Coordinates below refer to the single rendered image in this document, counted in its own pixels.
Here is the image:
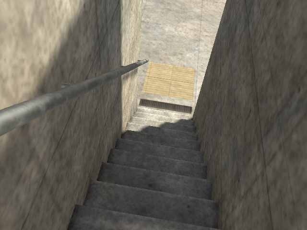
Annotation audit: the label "stairs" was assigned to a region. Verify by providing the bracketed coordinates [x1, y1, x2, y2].
[67, 106, 223, 230]

